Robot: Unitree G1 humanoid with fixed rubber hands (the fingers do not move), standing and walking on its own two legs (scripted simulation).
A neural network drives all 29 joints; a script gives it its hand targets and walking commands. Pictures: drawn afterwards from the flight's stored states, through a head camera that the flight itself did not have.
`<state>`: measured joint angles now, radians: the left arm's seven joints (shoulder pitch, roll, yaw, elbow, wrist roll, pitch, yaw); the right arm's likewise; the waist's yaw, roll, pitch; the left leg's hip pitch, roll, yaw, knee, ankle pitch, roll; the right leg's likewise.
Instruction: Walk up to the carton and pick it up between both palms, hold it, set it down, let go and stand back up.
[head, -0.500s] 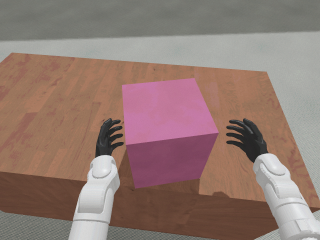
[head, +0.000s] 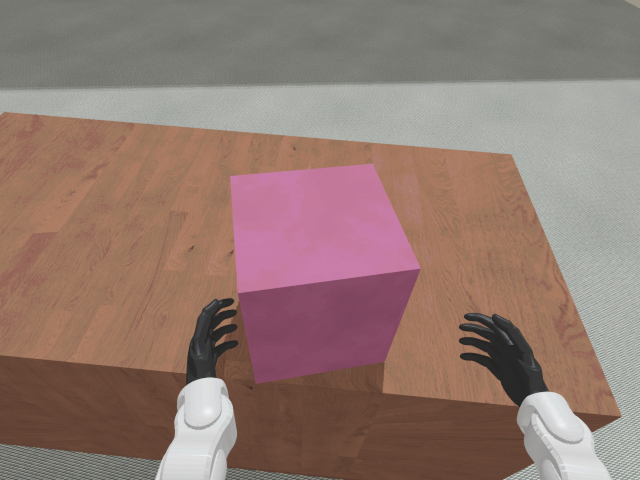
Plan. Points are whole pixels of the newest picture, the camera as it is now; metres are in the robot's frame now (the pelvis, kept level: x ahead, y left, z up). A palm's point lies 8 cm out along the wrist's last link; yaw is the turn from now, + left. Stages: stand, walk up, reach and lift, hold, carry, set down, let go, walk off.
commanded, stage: set down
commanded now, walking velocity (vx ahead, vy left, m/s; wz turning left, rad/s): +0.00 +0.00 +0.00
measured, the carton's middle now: (313, 275) +0.42 +0.05 -0.01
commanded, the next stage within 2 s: let go in 1.44 s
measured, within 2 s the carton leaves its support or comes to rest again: neither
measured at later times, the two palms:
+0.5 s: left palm (203, 413) +0.22 +0.17 -0.03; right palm (538, 438) +0.23 -0.24 -0.03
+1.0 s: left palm (172, 431) +0.20 +0.21 -0.05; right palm (515, 469) +0.20 -0.21 -0.05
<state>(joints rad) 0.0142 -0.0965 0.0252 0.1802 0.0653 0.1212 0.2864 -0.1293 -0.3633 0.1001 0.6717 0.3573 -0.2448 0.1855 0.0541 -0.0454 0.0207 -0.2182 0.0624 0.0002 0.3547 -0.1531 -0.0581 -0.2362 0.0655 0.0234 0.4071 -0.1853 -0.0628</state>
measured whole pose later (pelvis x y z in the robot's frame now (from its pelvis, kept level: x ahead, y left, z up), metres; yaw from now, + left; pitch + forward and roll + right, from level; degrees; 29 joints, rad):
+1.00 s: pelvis +0.03 +0.03 +0.00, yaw +0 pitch +1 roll +0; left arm 0.27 0.02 -0.01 0.37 0.04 -0.14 0.19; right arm 0.16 -0.32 0.10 0.77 0.28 -0.45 0.19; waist 0.02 -0.04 0.03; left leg -0.19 0.04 0.00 0.39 -0.22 -0.03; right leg -0.18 0.05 0.04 0.38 -0.22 -0.03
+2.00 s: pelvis +0.03 +0.05 +0.00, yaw -1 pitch -3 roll -1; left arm 0.20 0.18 -0.01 0.52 0.01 0.11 0.03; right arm 0.17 -0.17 -0.02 0.77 -0.01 -0.24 0.04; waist 0.00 -0.02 0.10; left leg -0.09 0.02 0.03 0.37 -0.23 0.00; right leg -0.08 0.02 0.05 0.33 -0.20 0.01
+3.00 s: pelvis -0.01 +0.03 +0.00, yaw +4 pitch +0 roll -1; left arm 0.34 0.14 0.04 1.15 0.01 0.00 0.02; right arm 0.45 -0.10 -0.02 1.02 -0.03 0.00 -0.02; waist 0.01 -0.03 -0.04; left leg -0.26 0.00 -0.08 0.44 -0.18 -0.02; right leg -0.21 0.01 -0.04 0.40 -0.19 -0.01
